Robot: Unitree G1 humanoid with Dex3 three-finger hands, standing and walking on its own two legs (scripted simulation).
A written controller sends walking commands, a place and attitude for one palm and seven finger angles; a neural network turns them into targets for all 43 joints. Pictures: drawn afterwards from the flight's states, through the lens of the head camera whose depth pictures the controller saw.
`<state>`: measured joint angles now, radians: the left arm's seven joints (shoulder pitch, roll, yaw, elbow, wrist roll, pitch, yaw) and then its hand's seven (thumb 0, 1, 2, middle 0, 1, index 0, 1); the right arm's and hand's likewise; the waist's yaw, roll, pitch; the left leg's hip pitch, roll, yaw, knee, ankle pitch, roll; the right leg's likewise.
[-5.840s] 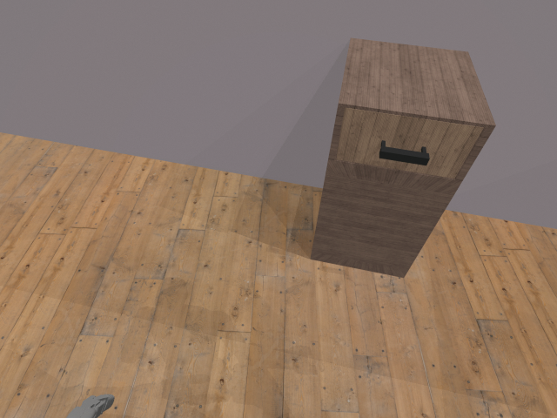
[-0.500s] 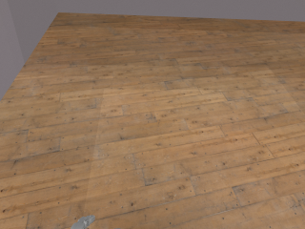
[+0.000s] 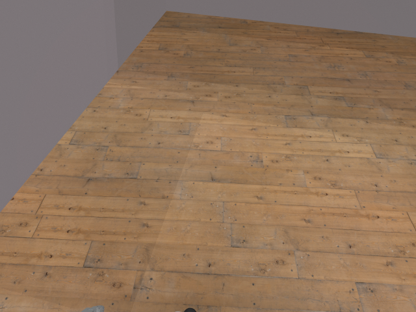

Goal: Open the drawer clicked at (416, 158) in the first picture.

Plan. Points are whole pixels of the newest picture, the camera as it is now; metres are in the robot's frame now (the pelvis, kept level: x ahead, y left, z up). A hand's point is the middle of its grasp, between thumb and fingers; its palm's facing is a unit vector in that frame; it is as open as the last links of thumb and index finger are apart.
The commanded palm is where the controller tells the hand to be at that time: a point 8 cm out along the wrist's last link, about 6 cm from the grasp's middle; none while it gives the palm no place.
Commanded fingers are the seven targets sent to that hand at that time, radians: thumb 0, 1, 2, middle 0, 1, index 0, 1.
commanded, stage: turn to face it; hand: left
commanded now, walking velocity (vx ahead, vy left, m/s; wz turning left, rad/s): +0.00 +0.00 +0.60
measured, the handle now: out of the picture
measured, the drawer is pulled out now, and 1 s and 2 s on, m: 0.00 0.00 0.00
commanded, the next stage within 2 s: none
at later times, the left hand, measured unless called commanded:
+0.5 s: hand out of the picture -0.07 +0.22 -0.19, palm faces +0.38 -0.90 -0.22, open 7.4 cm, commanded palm none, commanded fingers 0.00 0.90 0.90 -0.20 -0.30 -0.20 -0.30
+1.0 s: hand out of the picture -0.02 +0.24 -0.14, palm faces +0.56 -0.78 -0.28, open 7.4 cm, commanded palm none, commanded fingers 0.00 0.90 0.90 -0.20 -0.30 -0.20 -0.30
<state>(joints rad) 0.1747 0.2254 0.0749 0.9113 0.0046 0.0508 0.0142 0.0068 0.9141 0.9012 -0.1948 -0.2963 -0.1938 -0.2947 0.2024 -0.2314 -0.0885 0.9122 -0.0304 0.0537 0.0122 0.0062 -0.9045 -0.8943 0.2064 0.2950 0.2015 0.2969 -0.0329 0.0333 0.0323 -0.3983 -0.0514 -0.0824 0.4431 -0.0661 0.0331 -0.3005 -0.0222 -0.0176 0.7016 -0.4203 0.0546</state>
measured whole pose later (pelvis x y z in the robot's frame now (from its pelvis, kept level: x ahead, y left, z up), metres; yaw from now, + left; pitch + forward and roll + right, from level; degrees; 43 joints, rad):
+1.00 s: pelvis -0.03 -0.01 -0.01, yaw +36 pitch +1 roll +0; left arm 0.10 0.21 0.04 0.83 0.01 0.01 0.02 0.01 0.91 0.90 -0.20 -0.30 -0.20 -0.30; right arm 0.25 -0.23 -0.08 0.92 -0.02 0.06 0.01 0.01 -0.90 -0.89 0.21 0.30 0.20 0.30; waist -0.05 0.05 0.06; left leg -0.37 -0.09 -0.16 0.61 -0.29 0.00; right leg -0.26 -0.01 -0.01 0.53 -0.30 0.04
